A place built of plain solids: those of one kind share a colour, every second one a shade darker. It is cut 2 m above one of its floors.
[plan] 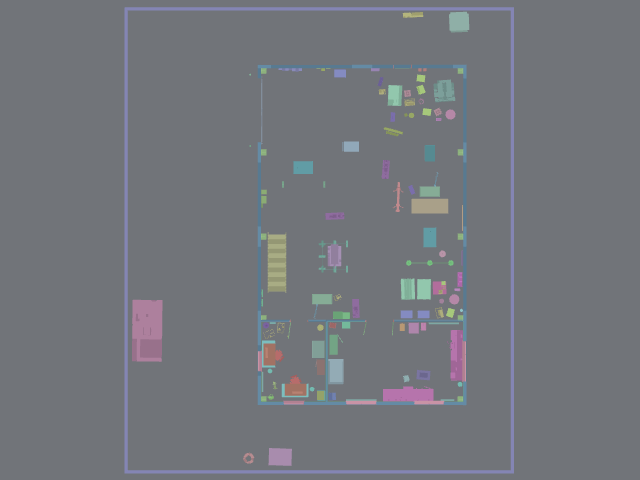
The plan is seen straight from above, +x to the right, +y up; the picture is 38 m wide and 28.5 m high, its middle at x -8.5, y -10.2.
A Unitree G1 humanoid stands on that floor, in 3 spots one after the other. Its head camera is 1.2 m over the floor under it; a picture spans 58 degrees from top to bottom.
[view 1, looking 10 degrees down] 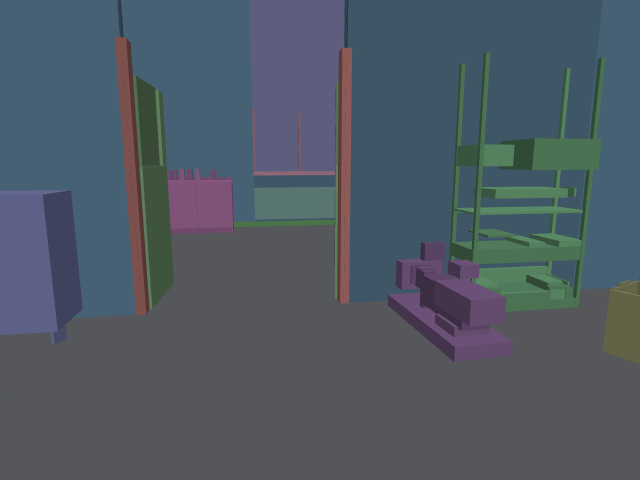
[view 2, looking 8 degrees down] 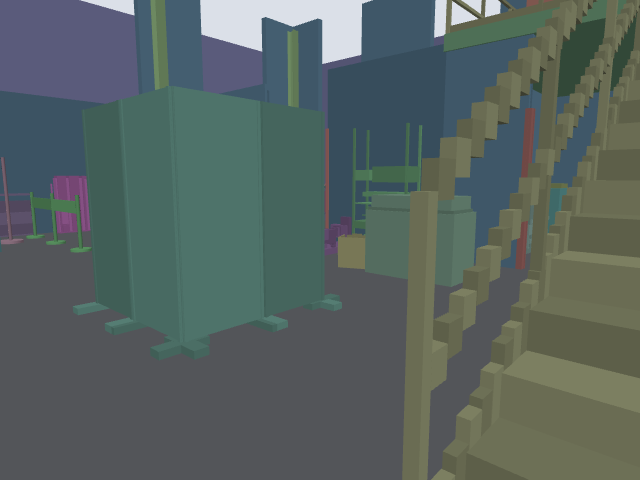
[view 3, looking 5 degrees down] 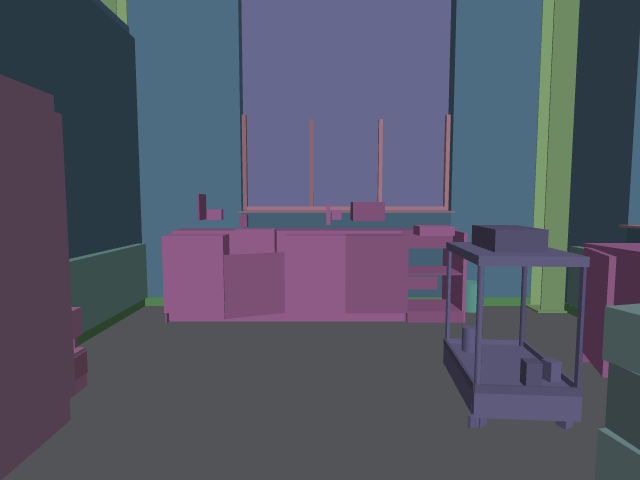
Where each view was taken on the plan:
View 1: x -4.95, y -11.40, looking -100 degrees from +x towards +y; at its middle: ground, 6.91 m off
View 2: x -11.05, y -8.90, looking -48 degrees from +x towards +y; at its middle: guard_enclosure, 4.03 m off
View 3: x -4.95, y -17.10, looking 0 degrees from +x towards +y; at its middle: lab_bench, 4.24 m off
